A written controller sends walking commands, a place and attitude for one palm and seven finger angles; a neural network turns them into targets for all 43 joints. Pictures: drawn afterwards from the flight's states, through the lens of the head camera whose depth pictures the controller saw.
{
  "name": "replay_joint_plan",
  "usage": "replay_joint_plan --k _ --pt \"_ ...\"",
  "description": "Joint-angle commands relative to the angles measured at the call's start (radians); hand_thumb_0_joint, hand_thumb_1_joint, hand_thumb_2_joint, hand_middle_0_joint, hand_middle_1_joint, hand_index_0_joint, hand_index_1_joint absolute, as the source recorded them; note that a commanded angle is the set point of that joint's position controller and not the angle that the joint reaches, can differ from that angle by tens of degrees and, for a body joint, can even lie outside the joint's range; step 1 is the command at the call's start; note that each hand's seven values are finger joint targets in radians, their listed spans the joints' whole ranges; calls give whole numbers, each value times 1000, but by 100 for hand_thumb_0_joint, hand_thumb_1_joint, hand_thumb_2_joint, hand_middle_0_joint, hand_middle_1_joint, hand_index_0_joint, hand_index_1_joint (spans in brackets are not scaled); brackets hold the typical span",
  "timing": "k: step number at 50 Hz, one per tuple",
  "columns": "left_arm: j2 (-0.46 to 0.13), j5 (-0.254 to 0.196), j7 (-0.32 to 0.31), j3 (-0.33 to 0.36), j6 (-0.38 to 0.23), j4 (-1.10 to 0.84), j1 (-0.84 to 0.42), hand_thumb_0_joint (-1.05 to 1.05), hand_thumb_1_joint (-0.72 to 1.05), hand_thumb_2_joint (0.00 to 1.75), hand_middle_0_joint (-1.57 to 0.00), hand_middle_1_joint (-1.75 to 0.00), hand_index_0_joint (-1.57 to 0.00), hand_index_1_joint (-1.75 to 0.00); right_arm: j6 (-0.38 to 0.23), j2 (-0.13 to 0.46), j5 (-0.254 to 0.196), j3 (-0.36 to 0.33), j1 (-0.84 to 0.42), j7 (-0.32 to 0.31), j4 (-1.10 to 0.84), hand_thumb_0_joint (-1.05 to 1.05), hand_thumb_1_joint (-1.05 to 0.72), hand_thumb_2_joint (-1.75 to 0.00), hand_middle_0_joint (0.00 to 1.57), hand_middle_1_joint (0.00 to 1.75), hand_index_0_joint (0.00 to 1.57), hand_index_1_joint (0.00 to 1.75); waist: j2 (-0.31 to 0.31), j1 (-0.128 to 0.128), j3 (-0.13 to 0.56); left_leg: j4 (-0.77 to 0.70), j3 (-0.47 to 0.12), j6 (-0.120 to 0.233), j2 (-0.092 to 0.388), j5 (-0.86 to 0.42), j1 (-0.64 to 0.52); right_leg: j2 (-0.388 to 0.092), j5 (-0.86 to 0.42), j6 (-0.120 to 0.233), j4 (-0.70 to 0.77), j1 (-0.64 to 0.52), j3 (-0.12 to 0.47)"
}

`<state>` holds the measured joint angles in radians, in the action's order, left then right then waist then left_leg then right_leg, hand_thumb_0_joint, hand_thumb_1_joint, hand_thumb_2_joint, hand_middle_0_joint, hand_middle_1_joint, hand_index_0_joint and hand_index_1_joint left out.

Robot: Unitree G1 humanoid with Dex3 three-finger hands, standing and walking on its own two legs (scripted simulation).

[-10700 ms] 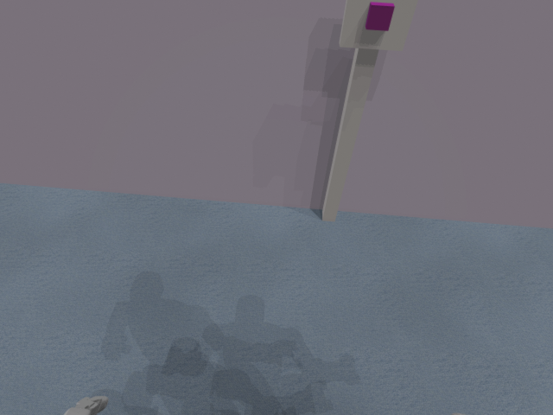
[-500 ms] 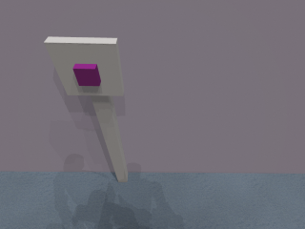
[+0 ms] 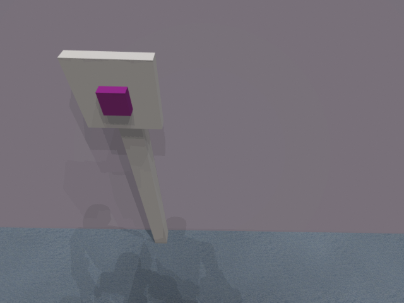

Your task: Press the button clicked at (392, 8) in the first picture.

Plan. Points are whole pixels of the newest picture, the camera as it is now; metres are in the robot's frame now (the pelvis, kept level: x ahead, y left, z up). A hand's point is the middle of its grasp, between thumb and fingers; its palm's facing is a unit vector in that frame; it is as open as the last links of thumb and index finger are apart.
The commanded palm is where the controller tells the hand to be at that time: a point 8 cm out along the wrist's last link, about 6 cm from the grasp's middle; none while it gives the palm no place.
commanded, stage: look again from close up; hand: left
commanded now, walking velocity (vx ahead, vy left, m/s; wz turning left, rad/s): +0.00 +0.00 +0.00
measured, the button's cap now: (115, 100) +0.47 +0.23 +0.15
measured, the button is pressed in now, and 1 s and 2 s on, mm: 0 0 0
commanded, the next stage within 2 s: raise the hand and make a fist in 0.34 s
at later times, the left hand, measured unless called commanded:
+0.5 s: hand out of the picture +0.00 +0.18 -0.16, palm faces +0.11 -0.97 -0.21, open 7.3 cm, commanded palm +0.09 +0.23 -0.06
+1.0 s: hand out of the picture +0.11 +0.19 +0.00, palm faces +0.17 -0.99 -0.04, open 4.4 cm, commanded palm +0.10 +0.24 +0.01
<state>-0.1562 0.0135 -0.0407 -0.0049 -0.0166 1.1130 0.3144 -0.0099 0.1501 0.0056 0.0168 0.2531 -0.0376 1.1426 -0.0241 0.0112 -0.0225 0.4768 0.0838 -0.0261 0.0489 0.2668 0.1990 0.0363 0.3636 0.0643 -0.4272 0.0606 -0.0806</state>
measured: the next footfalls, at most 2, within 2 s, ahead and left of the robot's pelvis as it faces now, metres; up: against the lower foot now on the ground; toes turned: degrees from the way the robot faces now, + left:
none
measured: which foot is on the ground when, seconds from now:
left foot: down 0.00-1.00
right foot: down 0.00-1.00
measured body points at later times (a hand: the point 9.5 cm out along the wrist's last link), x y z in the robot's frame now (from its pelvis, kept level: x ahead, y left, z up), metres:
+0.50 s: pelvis -0.01 +0.01 +0.00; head +0.02 +0.01 +0.45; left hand -0.01 +0.23 -0.14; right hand +0.00 -0.22 -0.16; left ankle -0.01 +0.14 -0.74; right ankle -0.08 -0.07 -0.74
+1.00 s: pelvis -0.07 +0.00 -0.06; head -0.05 +0.01 +0.39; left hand +0.09 +0.25 +0.00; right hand +0.17 -0.21 -0.10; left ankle -0.01 +0.14 -0.74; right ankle -0.08 -0.07 -0.74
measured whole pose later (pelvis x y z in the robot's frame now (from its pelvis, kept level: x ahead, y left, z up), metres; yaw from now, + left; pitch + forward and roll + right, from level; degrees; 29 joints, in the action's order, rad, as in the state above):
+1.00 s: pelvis -0.07 +0.00 -0.06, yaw +3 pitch +8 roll -1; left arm -0.19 -0.22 0.14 0.09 -0.47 -0.03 0.48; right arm -0.16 0.23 -0.02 -0.01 0.15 -0.06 0.49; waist 0.01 0.03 0.10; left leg 0.99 0.00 -0.02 0.05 0.38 0.75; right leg 0.01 0.54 0.08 -0.99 0.59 -0.16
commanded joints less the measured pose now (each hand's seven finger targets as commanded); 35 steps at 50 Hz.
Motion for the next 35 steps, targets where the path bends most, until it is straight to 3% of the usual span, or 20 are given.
replay_joint_plan --k 1,14,21,22,23,24,25,26,27,28,29,30,32,33,34,35 --pt "-103 -1 -6 17 -5 -17 96 0 90 90 -20 -30 -20 -30 -13 85 3 -13 54 -9 -24 0 -90 -90 20 30 20 30 15 1 -30 -33 -54 55 67 -279 -37 -148 -471 -44 69 70 106" --pt "-86 -2 -2 12 -5 -6 99 0 90 90 -20 -30 -20 -30 -16 79 4 -12 70 -7 -16 0 -90 -90 20 30 20 30 10 2 -53 -67 -78 63 69 -246 -30 -148 -338 -24 83 94 102" --pt "-84 -1 -4 13 -8 -5 112 0 90 90 -20 -30 -20 -30 -18 78 3 -13 76 -8 -12 0 -90 -90 20 30 20 30 14 1 -28 -54 -76 63 67 -281 -40 -151 -393 -27 74 80 103" --pt "-88 14 -43 12 -36 10 182 0 90 90 -20 -30 -20 -30 -22 102 -3 -21 -45 6 -98 0 -90 -90 20 30 20 30 12 31 -121 198 -25 31 43 -203 85 -225 -889 -106 109 169 217" --pt "-281 -184 -26 28 -240 -1544 -571 0 90 90 -23 -33 -23 -33 -176 290 -32 -52 28 -30 -433 0 -90 -90 20 30 20 30 210 -124 354 14 -32 83 -37 -359 -198 -137 -772 -34 -32 81 112" --pt "-250 -113 -86 76 -198 -1313 -210 0 90 90 -25 -36 -25 -36 -255 202 -25 -31 -29 -62 -375 0 -90 -90 20 30 20 30 378 -21 421 -36 -58 81 -10 -541 -324 -60 -503 -10 -125 109 87" --pt "-74 -141 -129 9 -73 -1149 49 0 90 90 -28 -39 -28 -39 -274 160 -54 -56 -20 -56 -369 0 -90 -90 20 30 20 30 272 -46 256 -33 -97 73 26 -597 -230 -49 -288 -37 -162 227 4" --pt "57 -157 -109 -66 -51 -1127 87 0 90 90 -31 -42 -31 -42 -275 160 -67 -57 -3 -52 -359 0 -90 -90 20 30 20 30 164 -43 187 17 -96 75 22 -569 -173 -52 -266 -49 -141 268 -8" --pt "28 -173 -88 -66 -83 -1218 47 0 90 90 -34 -45 -34 -45 -286 193 -65 -71 -49 -55 -411 0 -90 -90 20 30 20 30 61 -44 123 63 -97 75 7 -441 -88 -53 -308 -57 -103 311 -10" --pt "-27 -164 -69 -29 -124 -1234 42 0 90 90 -36 -48 -36 -48 -294 229 -44 -82 -31 -56 -429 0 -90 -90 20 30 20 30 -50 -82 160 114 -89 79 -16 -349 -42 -52 -353 -65 -100 344 0" --pt "-5 -159 -49 -22 -167 -1193 77 0 90 90 -39 -51 -39 -51 -295 228 -24 -83 -26 -56 -460 0 -90 -90 20 30 20 30 -148 -95 133 161 -102 77 -32 -293 33 -54 -367 -77 -132 402 -6" --pt "25 -154 -21 -16 -212 -1111 119 0 90 90 -42 -54 -42 -54 -295 226 -16 -89 -45 -49 -487 0 -90 -90 20 30 20 30 -179 -84 114 195 -103 65 -46 -253 111 -57 -377 -84 -170 439 -3" --pt "90 -191 71 -4 -332 -989 312 0 90 90 -47 -60 -47 -60 -284 213 -4 -98 -103 -24 -538 0 -90 -90 20 30 20 30 -271 -8 116 256 -100 38 -47 -178 265 -51 -368 -90 -268 496 -7" --pt "74 -217 130 34 -399 -977 338 0 90 90 -50 -63 -50 -63 -276 213 -6 -106 -121 -9 -558 0 -90 -90 20 30 20 30 -283 12 143 287 -95 29 -49 -147 330 -52 -362 -88 -310 500 1" --pt "40 -245 194 86 -466 -983 382 0 90 90 -53 -66 -53 -66 -266 213 -10 -114 -138 5 -583 0 -90 -90 20 30 20 30 -257 38 174 315 -88 19 -55 -128 379 -58 -376 -84 -342 483 22" --pt "-10 -262 262 140 -520 -972 408 0 90 90 -56 -69 -56 -69 -258 213 -19 -118 -146 23 -603 0 -90 -90 20 30 20 30 -160 62 196 345 -78 10 -61 -133 405 -71 -410 -73 -373 463 55"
